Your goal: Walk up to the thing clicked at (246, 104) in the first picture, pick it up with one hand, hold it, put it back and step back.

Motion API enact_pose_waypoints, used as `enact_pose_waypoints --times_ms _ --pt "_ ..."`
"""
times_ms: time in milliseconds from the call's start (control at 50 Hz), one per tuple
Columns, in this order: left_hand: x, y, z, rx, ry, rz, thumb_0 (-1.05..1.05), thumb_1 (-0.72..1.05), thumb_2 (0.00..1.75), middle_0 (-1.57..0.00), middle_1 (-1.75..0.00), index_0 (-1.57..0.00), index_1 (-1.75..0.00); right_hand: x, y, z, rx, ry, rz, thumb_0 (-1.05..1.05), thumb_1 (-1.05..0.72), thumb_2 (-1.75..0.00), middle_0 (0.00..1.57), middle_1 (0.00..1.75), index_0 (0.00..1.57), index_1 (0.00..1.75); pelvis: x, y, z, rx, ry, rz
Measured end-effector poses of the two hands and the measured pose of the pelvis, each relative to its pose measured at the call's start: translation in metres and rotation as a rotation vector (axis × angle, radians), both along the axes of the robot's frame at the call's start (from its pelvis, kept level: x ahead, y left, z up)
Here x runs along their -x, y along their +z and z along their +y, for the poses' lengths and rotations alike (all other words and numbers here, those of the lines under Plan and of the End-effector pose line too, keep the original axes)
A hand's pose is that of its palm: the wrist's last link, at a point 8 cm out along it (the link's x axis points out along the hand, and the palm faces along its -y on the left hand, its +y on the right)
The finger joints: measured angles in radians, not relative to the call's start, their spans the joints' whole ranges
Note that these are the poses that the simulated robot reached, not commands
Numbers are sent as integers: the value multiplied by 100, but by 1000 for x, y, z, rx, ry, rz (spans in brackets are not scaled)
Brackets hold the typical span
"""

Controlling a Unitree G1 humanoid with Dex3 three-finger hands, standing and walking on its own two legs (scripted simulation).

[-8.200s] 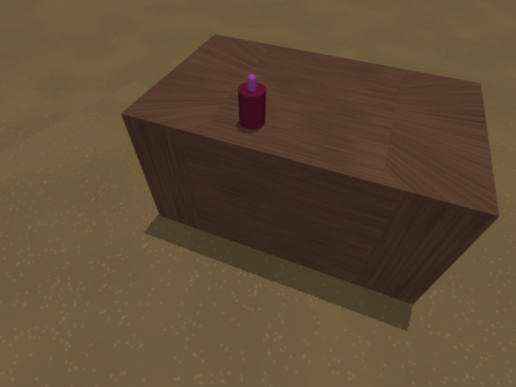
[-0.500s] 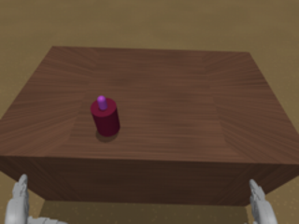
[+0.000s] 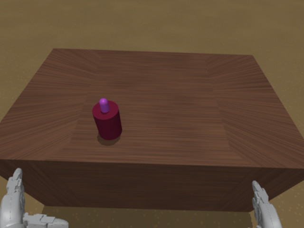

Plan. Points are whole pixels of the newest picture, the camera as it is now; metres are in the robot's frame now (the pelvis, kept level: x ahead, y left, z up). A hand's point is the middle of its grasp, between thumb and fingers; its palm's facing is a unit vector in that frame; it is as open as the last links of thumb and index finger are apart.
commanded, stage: rise first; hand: left
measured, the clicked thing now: (107, 116) +0.50 +0.16 -0.04
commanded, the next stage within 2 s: go down in 1.06 s
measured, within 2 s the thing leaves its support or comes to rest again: neither
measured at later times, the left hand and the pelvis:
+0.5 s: hand (39, 193) +0.22 +0.28 +0.00, palm faces +0.39 -0.87 -0.30, open 17.4 cm; pelvis +0.00 +0.00 +0.00, yaw +0 degrees
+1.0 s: hand (36, 186) +0.23 +0.29 +0.02, palm faces +0.41 -0.87 -0.29, open 17.2 cm; pelvis +0.00 +0.00 +0.00, yaw +0 degrees
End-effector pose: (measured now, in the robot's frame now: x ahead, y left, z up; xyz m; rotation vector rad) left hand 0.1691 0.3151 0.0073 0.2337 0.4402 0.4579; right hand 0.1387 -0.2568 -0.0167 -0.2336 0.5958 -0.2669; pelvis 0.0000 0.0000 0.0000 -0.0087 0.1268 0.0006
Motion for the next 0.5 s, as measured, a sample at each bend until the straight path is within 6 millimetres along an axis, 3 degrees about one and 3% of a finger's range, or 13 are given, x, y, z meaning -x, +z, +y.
enact_pose_waypoints --times_ms 500 --pt "-15 17 5 -23 -8 -87 -1 -54 6 -6 -6 -7 -7 -1 12 5 -9 23 -33 -1 45 -7 6 5 6 5 -1 0 -1 0 -1 -4"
